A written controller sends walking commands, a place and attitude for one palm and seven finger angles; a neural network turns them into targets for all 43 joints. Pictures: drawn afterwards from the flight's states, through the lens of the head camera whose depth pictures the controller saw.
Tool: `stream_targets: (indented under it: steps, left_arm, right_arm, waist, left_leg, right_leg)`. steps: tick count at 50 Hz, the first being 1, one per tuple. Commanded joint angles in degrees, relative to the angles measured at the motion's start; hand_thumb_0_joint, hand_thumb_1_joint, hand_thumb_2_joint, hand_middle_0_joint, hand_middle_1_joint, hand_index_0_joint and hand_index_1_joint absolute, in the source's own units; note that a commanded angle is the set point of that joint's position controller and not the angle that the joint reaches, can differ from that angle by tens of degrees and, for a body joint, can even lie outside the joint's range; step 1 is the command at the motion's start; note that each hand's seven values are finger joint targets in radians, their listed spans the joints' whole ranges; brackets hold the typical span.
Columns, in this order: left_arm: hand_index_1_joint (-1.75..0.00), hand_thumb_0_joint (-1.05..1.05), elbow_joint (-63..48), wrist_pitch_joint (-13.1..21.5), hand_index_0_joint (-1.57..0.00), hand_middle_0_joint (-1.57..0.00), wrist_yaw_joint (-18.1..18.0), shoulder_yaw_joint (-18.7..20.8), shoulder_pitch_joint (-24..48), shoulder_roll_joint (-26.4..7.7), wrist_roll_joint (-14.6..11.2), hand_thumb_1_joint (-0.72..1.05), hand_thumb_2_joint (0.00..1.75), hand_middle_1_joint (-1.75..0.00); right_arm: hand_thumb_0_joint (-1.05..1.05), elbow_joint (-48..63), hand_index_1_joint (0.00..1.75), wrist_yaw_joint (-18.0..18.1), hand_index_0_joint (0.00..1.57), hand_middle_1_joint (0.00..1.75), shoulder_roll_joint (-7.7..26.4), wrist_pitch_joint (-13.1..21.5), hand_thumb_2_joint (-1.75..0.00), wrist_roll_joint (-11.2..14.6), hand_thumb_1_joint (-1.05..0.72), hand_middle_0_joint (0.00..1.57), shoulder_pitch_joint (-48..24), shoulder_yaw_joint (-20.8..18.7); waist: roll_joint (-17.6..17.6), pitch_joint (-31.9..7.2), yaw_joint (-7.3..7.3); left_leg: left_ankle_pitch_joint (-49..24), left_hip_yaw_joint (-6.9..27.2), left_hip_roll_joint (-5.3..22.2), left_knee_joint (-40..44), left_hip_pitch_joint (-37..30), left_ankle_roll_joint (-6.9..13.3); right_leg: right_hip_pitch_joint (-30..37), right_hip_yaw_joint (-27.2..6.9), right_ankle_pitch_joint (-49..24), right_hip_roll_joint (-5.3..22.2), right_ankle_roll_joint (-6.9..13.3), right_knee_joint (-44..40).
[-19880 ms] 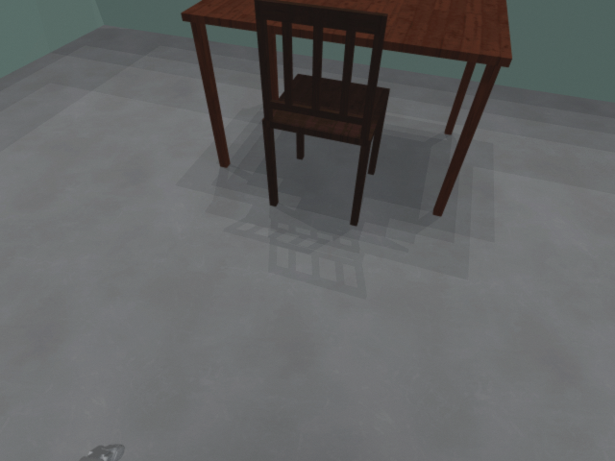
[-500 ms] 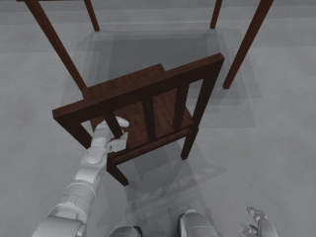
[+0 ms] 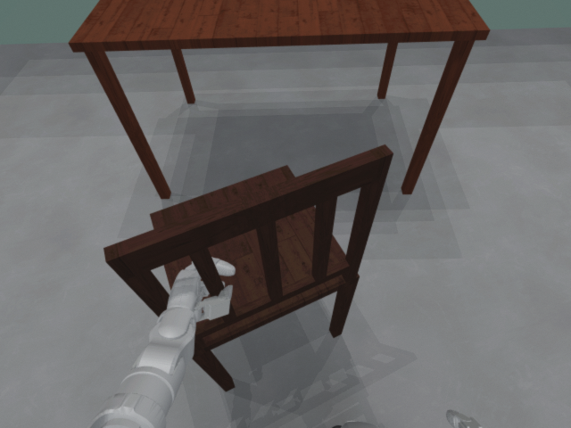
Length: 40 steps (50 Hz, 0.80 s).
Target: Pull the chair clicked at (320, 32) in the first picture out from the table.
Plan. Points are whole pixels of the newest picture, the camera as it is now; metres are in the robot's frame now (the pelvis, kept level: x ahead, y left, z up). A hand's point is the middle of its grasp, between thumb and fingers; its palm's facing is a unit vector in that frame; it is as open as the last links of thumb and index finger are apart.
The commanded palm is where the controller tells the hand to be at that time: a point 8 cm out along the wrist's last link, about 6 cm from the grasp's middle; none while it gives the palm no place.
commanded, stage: stop walking, hand still on the chair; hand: left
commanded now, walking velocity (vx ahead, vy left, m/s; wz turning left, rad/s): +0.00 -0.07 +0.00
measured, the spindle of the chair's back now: (271, 263) +0.39 +0.04 -0.08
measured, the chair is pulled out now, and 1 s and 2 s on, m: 0.55 0.55 0.55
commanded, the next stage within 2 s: open the thumb and straighten the fingers in 0.50 s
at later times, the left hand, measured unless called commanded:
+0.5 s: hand (221, 302) +0.31 +0.12 -0.06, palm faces -0.03 -0.99 -0.16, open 5.5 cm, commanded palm +0.29 +0.17 -0.05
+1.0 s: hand (219, 299) +0.31 +0.12 -0.06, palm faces -0.04 -0.99 -0.15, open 12.2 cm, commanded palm +0.29 +0.18 -0.04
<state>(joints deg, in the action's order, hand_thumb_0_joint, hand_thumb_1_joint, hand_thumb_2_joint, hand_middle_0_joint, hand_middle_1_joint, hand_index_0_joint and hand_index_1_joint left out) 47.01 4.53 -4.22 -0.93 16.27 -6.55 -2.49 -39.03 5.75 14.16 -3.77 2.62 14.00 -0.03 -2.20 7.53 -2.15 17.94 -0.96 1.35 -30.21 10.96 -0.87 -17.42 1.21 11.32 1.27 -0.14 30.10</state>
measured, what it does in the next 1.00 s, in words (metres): stands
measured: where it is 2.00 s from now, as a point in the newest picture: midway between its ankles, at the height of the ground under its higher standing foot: outside the picture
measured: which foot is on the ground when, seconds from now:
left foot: down 0.00-1.00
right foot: down 0.00-1.00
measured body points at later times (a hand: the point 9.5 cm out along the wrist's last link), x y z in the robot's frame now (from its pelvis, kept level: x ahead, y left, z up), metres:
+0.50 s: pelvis +0.03 +0.01 +0.01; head +0.06 -0.01 +0.45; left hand +0.30 +0.17 -0.05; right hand +0.16 -0.24 -0.11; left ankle -0.02 +0.13 -0.73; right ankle +0.05 -0.12 -0.73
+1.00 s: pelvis +0.02 +0.00 -0.02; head +0.07 -0.01 +0.43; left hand +0.31 +0.18 -0.05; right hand +0.15 -0.26 -0.13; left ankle -0.02 +0.13 -0.73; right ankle +0.05 -0.12 -0.73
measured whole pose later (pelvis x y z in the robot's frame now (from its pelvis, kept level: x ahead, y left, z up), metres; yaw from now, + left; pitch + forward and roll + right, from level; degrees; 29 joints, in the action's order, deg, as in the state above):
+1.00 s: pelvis +0.02 +0.00 -0.02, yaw +1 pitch +8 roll +0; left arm 26.9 -4.4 -2.9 -2.4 5.4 -8.2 -3.2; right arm -35.8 0.5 16.1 3.0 2.5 13.9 0.0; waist -2.2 -2.1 -3.2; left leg 22.4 0.4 0.9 -39.4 24.9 -0.7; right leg -30.7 2.3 15.9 2.0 -0.3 38.7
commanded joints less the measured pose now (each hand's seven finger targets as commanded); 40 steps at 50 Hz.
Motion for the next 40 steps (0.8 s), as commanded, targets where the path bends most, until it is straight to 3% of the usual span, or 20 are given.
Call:
stream_targets:
  steps: [1, 4, 5, 7, 10, 11, 13, 16, 18, 22, 29, 30, 31, 32, 33, 36, 40]
  left_arm:
    - [-1.45, 0.0, -10.8, 2.9, -0.5, -0.5, -0.5, 1.5, 13.2, -9.1, 0.9, 0.9, 0.9, -1.45]
    - [-1.45, 0.0, -11.7, 3.6, -0.5, -0.5, -0.5, 0.7, 10.4, -7.9, 0.7, 0.9, 0.9, -1.45]
    - [-1.45, 0.0, -11.8, 3.7, -0.5, -0.5, -0.5, 0.9, 9.5, -8.0, 0.7, 0.9, 0.9, -1.45]
    - [-1.45, 0.0, -11.8, 3.8, -0.5, -0.5, -0.5, 0.7, 7.9, -8.0, 0.5, 0.9, 0.9, -1.45]
    - [-1.45, 0.0, -12.1, 3.9, -0.5, -0.5, -0.3, 0.0, 6.7, -7.2, 0.3, 0.9, 0.9, -1.45]
    - [-1.45, 0.0, -12.3, 4.0, -0.5, -0.5, -0.4, 0.1, 6.4, -7.6, 0.3, 0.9, 0.9, -1.45]
    - [-1.45, 0.0, -13.1, 4.1, -0.5, -0.5, -0.5, -0.1, 5.7, -7.3, 0.4, 0.9, 0.9, -1.45]
    - [-1.45, 0.0, -13.2, 3.9, -0.5, -0.5, -0.6, -0.1, 5.1, -7.5, 0.4, 0.9, 0.9, -1.45]
    - [-1.45, 0.0, -13.6, 3.8, -0.5, -0.5, -0.6, -0.5, 4.9, -6.8, 0.4, 0.9, 0.9, -1.45]
    - [-1.45, 0.0, -14.1, 3.6, -0.5, -0.5, -0.8, -0.6, 4.8, -6.9, 0.4, 0.9, 0.9, -1.45]
    - [-1.45, 0.0, -13.9, 3.3, -0.5, -0.5, -1.0, -0.7, 4.6, -6.7, 0.3, 0.9, 0.9, -1.45]
    - [-1.45, 0.0, -17.3, 3.7, -0.5, -0.5, -1.2, 0.7, 4.2, -8.4, 0.4, 0.9, 0.9, -1.45]
    - [-1.45, 0.0, -14.2, 0.7, -0.5, -0.5, -0.6, -2.5, -1.5, -7.2, 0.0, 0.78, 0.84, -1.45]
    - [-1.45, 0.0, -14.7, 0.3, -0.5, -0.5, -0.2, -0.7, -1.0, -5.8, -1.0, 0.66, 0.78, -1.45]
    - [-1.45, 0.0, -20.7, 0.9, -0.5, -0.5, 0.0, 0.9, 2.3, -8.9, -0.8, 0.54, 0.73, -1.45]
    - [-1.45, 0.0, -26.4, -0.2, -0.5, -0.5, 0.5, -0.9, 3.6, -7.7, 0.2, 0.17, 0.55, -1.45]
    - [-1.45, 0.0, -26.6, -2.6, -0.5, -0.5, 0.7, 0.3, 3.9, -7.9, 0.0, -0.31, 0.32, -1.45]
  right_arm:
    - [0.0, 5.7, 0.3, 0.4, 0.2, 0.3, 5.6, 3.2, -0.9, -0.1, -0.9, 0.2, -1.6, -1.8]
    - [0.0, 5.6, 0.3, 0.4, 0.2, 0.3, 5.5, 4.0, -0.9, -0.4, -0.9, 0.2, -1.5, -1.8]
    - [0.0, 5.5, 0.3, 0.4, 0.2, 0.3, 5.5, 4.1, -0.9, -0.4, -0.9, 0.2, -1.4, -1.9]
    - [0.0, 5.2, 0.3, 0.5, 0.2, 0.3, 5.7, 4.6, -0.9, -0.5, -0.9, 0.2, -1.8, -1.9]
    - [0.0, 5.4, 0.3, 0.6, 0.2, 0.3, 5.5, 4.3, -0.9, -0.6, -0.9, 0.2, -2.1, -2.0]
    - [0.0, 5.2, 0.3, 0.8, 0.2, 0.3, 5.7, 4.4, -0.9, -0.5, -0.9, 0.2, -2.2, -2.1]
    - [0.0, 5.5, 0.3, 0.7, 0.2, 0.3, 5.4, 4.1, -0.9, -0.7, -0.9, 0.2, -2.5, -1.9]
    - [0.0, 5.8, 0.3, 0.9, 0.2, 0.3, 5.4, 3.9, -0.9, -0.7, -0.9, 0.2, -3.1, -1.9]
    - [0.0, 6.3, 0.3, 0.8, 0.2, 0.3, 5.3, 3.5, -0.9, -0.7, -0.9, 0.2, -3.0, -1.7]
    - [0.0, 6.8, 0.3, 0.8, 0.2, 0.3, 5.2, 3.0, -0.9, -0.7, -0.9, 0.2, -3.4, -1.7]
    - [0.0, 7.5, 0.3, 0.9, 0.2, 0.3, 5.0, 2.3, -0.9, -0.6, -0.9, 0.2, -3.8, -1.5]
    - [0.0, 8.0, 0.3, 0.9, 0.2, 0.3, 5.1, 2.3, -0.9, -0.7, -0.9, 0.2, -4.0, -1.6]
    - [0.0, 6.7, 0.3, -1.9, 0.2, 0.3, 8.1, 2.9, -0.9, 0.8, -0.9, 0.2, -1.1, -2.3]
    - [0.0, 7.0, 0.3, -3.2, 0.2, 0.3, 8.1, 3.4, -0.9, 0.5, -0.9, 0.2, -2.5, -2.3]
    - [0.0, 7.7, 0.3, -3.9, 0.2, 0.3, 8.5, 4.3, -0.9, 0.4, -0.9, 0.2, -2.9, -2.7]
    - [0.0, 8.7, 0.3, -5.1, 0.2, 0.3, 8.2, 6.6, -0.9, 0.1, -0.9, 0.2, -2.7, -2.7]
    - [0.0, 8.9, 0.3, -5.3, 0.2, 0.3, 8.9, 8.3, -0.9, -0.1, -0.9, 0.2, -1.9, -2.9]
  waist:
    - [-0.4, -12.9, 1.31]
    - [-0.3, -15.3, 1.47]
    - [1.2, -16.1, 1.45]
    - [0.3, -16.6, 1.25]
    - [4.0, -17.3, 1.16]
    - [3.0, -17.0, 0.96]
    - [2.3, -18.3, 1.1]
    - [1.6, -17.1, 1.04]
    - [2.9, -18.1, 1.17]
    - [0.4, -17.6, 1.21]
    - [2.3, -17.6, 1.39]
    - [2.3, -17.5, 1.61]
    - [4.3, -15.6, -2.38]
    - [10.6, -14.7, -0.7]
    - [9.2, -17.5, -1.37]
    - [1.3, -20.3, -1.69]
    - [5.2, -24.1, -1.94]
  left_leg:
    - [-2.7, 4.5, 5.0, 8.3, -1.9, 3.2]
    - [-13.2, 4.5, 5.9, 7.3, -4.5, 2.8]
    - [-16.9, 4.3, 6.0, 6.6, -5.3, 2.6]
    - [-21.5, 3.6, 5.9, 5.9, -6.6, 1.9]
    - [-22.1, 3.3, 5.9, 5.4, -7.4, 1.7]
    - [-22.7, 3.2, 5.7, 5.6, -7.3, 1.4]
    - [-23.7, 3.1, 5.7, 5.8, -8.0, 1.4]
    - [-23.1, 3.1, 5.7, 6.3, -8.0, 1.4]
    - [-22.8, 3.4, 5.6, 6.6, -7.7, 1.5]
    - [-21.4, 3.1, 5.5, 7.1, -7.3, 1.4]
    - [-18.7, 3.2, 5.4, 7.3, -6.6, 1.6]
    - [-18.3, 3.5, 5.4, 7.3, -6.5, 1.6]
    - [-15.6, 1.9, 1.5, 7.5, 2.4, 1.4]
    - [-14.1, 1.2, 1.4, 5.9, 5.7, 2.4]
    - [-12.6, 0.9, 0.6, 4.4, 6.5, 2.8]
    - [-12.1, 0.4, -0.5, 1.4, 7.7, 2.6]
    - [-11.3, 0.7, -0.8, -1.5, 10.7, 2.8]
  right_leg:
    - [6.0, -5.2, 7.6, 4.0, 1.1, -8.6]
    - [9.2, -4.6, -5.2, 4.3, 1.5, -6.6]
    - [10.5, -4.2, -9.9, 4.6, 1.6, -6.1]
    - [11.3, -4.6, -16.4, 5.1, 1.8, -5.3]
    - [12.1, -5.1, -19.8, 5.8, 1.9, -5.4]
    - [12.1, -4.8, -21.0, 5.8, 2.1, -5.2]
    - [12.8, -4.7, -21.8, 5.8, 2.1, -4.6]
    - [11.6, -4.7, -20.8, 5.9, 2.0, -5.3]
    - [12.6, -4.5, -19.8, 5.6, 2.0, -5.1]
    - [12.3, -4.7, -18.8, 5.9, 2.2, -5.5]
    - [12.5, -4.9, -17.0, 6.0, 2.1, -6.7]
    - [12.6, -5.1, -16.8, 6.2, 2.1, -7.0]
    - [8.5, 1.4, -12.3, 2.4, 1.7, -4.9]
    - [6.8, 1.4, -12.6, 2.1, 1.5, -3.6]
    - [7.1, 0.4, -12.7, 1.9, 1.4, -2.8]
    - [4.7, 0.5, -11.2, 1.5, 1.5, -0.6]
    - [2.8, 1.1, -10.1, 0.5, 0.9, 2.0]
